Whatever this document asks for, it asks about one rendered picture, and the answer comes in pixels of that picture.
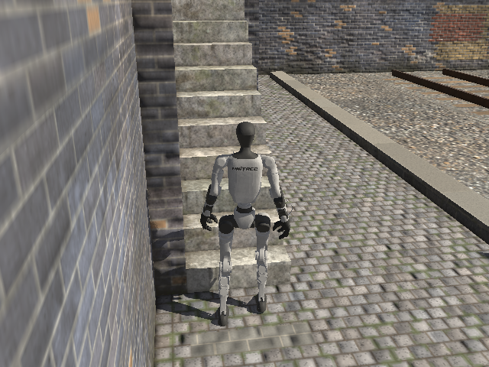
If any robot left foot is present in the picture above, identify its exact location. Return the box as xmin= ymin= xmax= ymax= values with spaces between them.
xmin=218 ymin=305 xmax=229 ymax=326

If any right robot thigh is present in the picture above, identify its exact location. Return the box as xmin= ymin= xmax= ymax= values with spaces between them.
xmin=255 ymin=213 xmax=270 ymax=264

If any left robot upper arm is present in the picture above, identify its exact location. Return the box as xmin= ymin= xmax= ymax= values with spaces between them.
xmin=209 ymin=154 xmax=229 ymax=196

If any right robot forearm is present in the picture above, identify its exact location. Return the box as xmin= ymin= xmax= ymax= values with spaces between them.
xmin=274 ymin=187 xmax=289 ymax=222

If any right robot hand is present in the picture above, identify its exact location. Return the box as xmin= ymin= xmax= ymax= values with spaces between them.
xmin=273 ymin=220 xmax=290 ymax=239

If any left robot forearm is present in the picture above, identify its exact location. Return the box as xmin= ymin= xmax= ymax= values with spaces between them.
xmin=202 ymin=184 xmax=217 ymax=216

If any left robot hand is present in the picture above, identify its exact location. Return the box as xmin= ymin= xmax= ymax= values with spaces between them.
xmin=200 ymin=214 xmax=218 ymax=231

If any right robot upper arm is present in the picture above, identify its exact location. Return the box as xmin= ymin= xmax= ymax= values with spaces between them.
xmin=261 ymin=155 xmax=281 ymax=198

